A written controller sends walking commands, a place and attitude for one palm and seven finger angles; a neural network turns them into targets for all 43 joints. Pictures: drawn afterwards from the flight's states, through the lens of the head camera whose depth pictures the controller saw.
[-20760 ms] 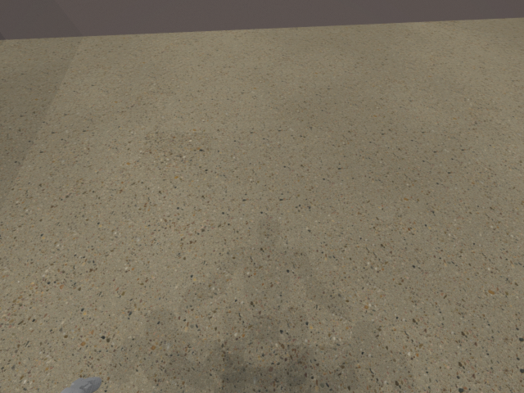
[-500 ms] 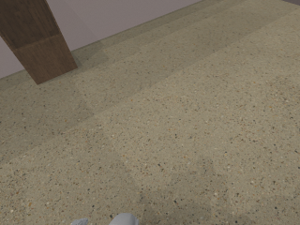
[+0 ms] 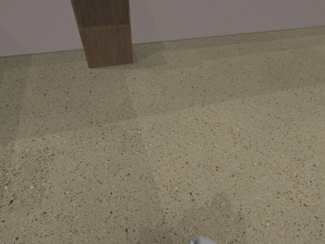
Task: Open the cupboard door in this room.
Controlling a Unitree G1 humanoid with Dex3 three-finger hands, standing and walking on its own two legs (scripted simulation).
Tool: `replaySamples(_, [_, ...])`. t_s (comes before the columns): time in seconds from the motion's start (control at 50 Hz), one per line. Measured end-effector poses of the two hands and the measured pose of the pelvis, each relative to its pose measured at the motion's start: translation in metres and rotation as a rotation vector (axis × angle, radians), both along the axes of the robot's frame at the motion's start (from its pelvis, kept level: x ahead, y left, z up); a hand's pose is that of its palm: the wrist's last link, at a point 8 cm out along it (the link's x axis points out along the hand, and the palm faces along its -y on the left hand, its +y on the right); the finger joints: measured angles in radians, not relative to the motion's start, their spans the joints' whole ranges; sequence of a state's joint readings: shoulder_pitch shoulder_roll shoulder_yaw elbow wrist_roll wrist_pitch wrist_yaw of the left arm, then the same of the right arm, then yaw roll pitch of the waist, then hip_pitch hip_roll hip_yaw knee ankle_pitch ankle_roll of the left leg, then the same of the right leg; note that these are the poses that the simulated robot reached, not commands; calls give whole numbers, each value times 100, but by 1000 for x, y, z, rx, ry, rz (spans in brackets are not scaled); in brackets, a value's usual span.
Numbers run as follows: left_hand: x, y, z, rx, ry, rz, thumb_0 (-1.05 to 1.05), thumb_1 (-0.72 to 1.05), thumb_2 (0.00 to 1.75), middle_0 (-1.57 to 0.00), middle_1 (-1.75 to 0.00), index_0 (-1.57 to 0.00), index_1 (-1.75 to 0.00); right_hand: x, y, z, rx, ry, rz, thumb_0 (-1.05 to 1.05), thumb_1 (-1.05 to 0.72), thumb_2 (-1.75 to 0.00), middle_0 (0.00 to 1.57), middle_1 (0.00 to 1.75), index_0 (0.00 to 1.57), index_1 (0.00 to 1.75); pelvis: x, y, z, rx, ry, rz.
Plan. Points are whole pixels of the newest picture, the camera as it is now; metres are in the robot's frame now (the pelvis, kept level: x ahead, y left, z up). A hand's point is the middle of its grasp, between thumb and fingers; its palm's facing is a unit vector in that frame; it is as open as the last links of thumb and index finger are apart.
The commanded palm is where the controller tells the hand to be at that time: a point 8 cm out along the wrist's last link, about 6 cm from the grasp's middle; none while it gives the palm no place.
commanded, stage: turn or walk to find it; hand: left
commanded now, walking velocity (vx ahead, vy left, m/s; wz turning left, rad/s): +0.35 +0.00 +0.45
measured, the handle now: out of the picture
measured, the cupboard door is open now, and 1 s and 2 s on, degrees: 0 0 0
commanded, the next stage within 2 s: stand and wait in 1.76 s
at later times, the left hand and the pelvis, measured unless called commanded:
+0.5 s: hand (112, 236) +0.17 +0.15 -0.16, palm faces +0.25 -0.94 -0.24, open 7.3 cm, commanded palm none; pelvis +0.18 -0.04 +0.00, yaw +13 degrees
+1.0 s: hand (93, 164) +0.38 +0.26 -0.17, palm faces +0.34 -0.93 -0.16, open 7.4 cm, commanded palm none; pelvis +0.38 +0.07 +0.00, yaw +17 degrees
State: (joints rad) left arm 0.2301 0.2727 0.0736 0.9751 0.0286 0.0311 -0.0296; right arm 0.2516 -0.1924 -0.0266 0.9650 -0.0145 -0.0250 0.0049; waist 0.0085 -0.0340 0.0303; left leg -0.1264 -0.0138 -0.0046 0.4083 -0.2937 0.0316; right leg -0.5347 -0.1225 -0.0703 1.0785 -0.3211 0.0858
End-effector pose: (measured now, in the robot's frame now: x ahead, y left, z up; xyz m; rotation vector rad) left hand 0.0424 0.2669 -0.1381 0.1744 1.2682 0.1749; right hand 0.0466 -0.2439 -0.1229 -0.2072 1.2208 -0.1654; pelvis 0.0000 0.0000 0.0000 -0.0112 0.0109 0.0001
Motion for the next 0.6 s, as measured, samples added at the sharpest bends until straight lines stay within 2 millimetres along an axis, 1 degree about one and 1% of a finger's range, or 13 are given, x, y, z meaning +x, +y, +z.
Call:
replaySamples(0.08, [42, -9, 6, 1, -62, -6, 0, 91, 90, -19, -30, -20, -30, -2, 1, -7, 28, 64, -14, 0, -91, -90, 21, 30, 20, 30, 23, -6, 0, 13, 4, 28])
replaySamples(0.14, [81, -22, 10, 4, -103, -20, 0, 91, 90, -19, -30, -20, -30, -2, -5, -15, 46, 121, -29, 0, -91, -90, 21, 30, 20, 30, 44, -15, -3, 22, 9, 49])
replaySamples(0.18, [110, -33, 11, 7, -134, -34, 0, 91, 90, -19, -30, -20, -30, 0, -13, -23, 57, 162, -38, 1, -90, -90, 21, 30, 20, 30, 59, -23, -6, 27, 13, 62])
replaySamples(0.24, [150, -50, 9, 22, -202, -44, 0, 91, 90, -20, -30, -20, -30, 12, -29, -40, 68, 225, -36, 1, -90, -90, 21, 30, 20, 30, 87, -38, -19, 32, 12, 94])
replaySamples(0.28, [163, -59, 9, 31, -239, -24, 0, 91, 90, -20, -30, -20, -30, 28, -40, -47, 65, 258, -13, 1, -91, -90, 21, 30, 20, 30, 100, -45, -23, 23, 1, 125])
replaySamples(0.3, [164, -62, 10, 31, -244, -6, 0, 91, 90, -20, -30, -20, -30, 40, -45, -47, 63, 263, 3, 1, -91, -90, 21, 30, 20, 30, 106, -47, -22, 23, -5, 140])
replaySamples(0.34, [159, -68, 12, 29, -222, 38, 0, 91, 90, -20, -30, -20, -30, 73, -51, -43, 57, 246, 41, 1, -91, -90, 21, 30, 20, 30, 120, -50, -17, 26, -11, 160])
replaySamples(0.4, [141, -75, 12, 19, -137, 106, 0, 90, 90, -20, -30, -20, -30, 132, -54, -33, 51, 175, 90, 1, -91, -90, 20, 30, 19, 30, 143, -50, -7, 26, -10, 189])
replaySamples(0.44, [127, -77, 11, 19, -78, 162, 0, 92, 90, -20, -30, -20, -30, 172, -51, -27, 47, 123, 124, 1, -91, -90, 20, 30, 19, 30, 160, -49, -3, 25, -6, 208])
replaySamples(0.48, [113, -77, 9, 14, -17, 208, 0, 93, 90, -20, -30, -20, -30, 212, -44, -21, 46, 77, 160, 1, -91, -90, 20, 29, 19, 30, 176, -46, 0, 23, -4, 224])
replaySamples(0.52, [99, -78, 7, 1, 47, 249, 0, 93, 90, -20, -30, -20, -30, 251, -32, -16, 47, 38, 199, 1, -91, -90, 20, 29, 19, 30, 193, -42, 1, 19, -3, 240])
replaySamples(0.56, [86, -80, 3, -20, 111, 288, 0, 92, 90, -20, -30, -20, -30, 289, -15, -13, 51, 6, 243, 1, -91, -90, 20, 29, 19, 30, 209, -35, 0, 13, -2, 254])
replaySamples(0.6, [76, -82, -1, -46, 174, 327, 0, 92, 90, -20, -30, -20, -30, 326, 6, -12, 56, -22, 291, 1, -91, -90, 20, 29, 19, 30, 226, -25, -2, 5, -3, 267])
